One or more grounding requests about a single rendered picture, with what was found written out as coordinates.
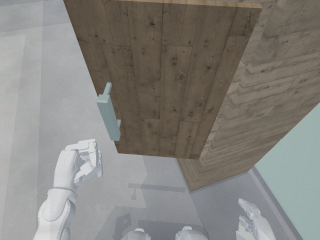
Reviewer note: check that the right robot thigh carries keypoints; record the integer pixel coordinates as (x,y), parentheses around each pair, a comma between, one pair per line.
(189,234)

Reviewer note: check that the handle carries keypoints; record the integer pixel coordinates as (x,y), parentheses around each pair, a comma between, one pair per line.
(106,109)

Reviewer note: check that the left robot hand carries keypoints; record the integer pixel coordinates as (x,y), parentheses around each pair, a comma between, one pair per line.
(66,173)

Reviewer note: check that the robot left forearm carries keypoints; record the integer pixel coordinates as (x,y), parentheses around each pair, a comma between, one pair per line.
(56,215)

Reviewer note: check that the robot right shin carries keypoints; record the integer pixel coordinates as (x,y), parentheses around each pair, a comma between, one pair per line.
(187,228)

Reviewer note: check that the right robot hand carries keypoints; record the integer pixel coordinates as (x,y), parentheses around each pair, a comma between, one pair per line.
(257,229)

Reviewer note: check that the cupboard door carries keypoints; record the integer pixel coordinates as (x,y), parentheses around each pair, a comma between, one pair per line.
(170,64)

